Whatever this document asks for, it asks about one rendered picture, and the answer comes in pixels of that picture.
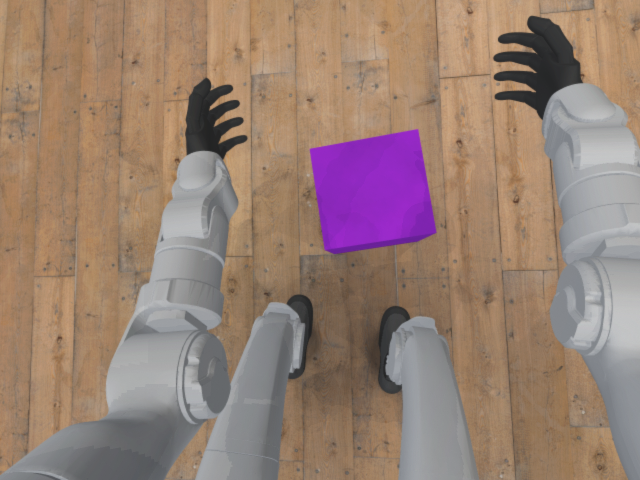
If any robot right forearm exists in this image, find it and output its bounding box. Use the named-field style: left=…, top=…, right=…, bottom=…
left=542, top=83, right=640, bottom=265

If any robot left forearm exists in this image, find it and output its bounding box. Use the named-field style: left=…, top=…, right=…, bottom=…
left=106, top=151, right=238, bottom=408

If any robot left upper arm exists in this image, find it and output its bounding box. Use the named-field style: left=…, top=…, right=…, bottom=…
left=0, top=329, right=231, bottom=480

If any robot left thigh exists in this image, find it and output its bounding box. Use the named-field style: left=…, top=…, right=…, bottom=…
left=195, top=312, right=305, bottom=480

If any robot right thigh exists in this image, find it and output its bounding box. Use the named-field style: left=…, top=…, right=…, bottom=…
left=389, top=326, right=479, bottom=480

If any right robot hand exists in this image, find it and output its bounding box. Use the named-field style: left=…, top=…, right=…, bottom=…
left=493, top=16, right=583, bottom=120

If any robot right upper arm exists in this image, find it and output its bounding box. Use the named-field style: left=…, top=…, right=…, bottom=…
left=550, top=256, right=640, bottom=480

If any carton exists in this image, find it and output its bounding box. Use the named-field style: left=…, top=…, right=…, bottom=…
left=310, top=129, right=436, bottom=254

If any robot thigh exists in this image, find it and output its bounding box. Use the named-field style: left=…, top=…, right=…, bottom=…
left=195, top=312, right=305, bottom=480
left=389, top=326, right=479, bottom=480

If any left robot hand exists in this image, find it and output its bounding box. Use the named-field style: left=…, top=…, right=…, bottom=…
left=185, top=78, right=248, bottom=159

